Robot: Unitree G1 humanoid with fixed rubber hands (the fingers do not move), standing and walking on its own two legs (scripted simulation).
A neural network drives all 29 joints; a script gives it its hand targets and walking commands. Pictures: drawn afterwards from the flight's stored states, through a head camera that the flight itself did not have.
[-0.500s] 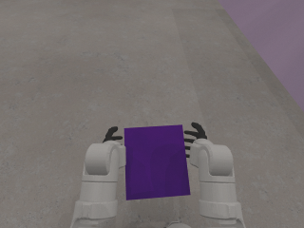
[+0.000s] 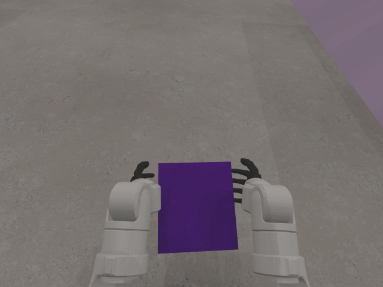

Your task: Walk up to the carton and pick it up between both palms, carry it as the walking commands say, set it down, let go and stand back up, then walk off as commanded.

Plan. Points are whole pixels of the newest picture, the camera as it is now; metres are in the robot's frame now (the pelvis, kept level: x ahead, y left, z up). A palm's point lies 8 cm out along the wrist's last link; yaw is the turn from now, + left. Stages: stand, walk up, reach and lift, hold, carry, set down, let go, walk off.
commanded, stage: carry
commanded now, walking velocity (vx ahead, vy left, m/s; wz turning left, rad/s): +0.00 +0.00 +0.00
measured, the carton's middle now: (192, 206) +0.32 +0.01 -0.04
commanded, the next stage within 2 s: hold in 1.82 s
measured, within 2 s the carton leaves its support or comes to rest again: neither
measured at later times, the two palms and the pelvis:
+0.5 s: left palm (149, 201) +0.29 +0.10 +0.05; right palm (268, 199) +0.29 -0.14 +0.06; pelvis +0.00 -0.01 +0.00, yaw +0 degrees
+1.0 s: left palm (146, 206) +0.28 +0.11 +0.03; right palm (262, 200) +0.30 -0.13 +0.04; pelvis +0.01 -0.01 +0.00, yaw +1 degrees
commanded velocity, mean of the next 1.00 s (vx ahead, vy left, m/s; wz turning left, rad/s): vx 0.00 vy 0.00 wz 0.00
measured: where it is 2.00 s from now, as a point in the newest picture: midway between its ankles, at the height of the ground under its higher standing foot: outside the picture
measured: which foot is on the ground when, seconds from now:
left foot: down 0.00-1.00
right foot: down 0.00-1.00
